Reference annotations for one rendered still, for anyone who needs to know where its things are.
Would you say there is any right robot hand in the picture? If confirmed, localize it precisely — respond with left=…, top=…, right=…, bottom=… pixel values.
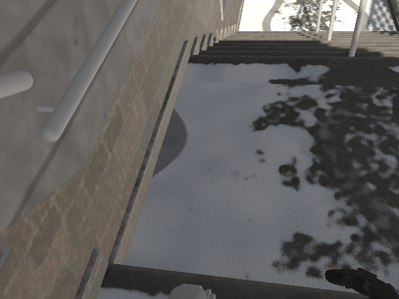
left=325, top=268, right=399, bottom=299

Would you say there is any left robot thigh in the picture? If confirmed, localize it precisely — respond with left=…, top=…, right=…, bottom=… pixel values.
left=168, top=283, right=216, bottom=299

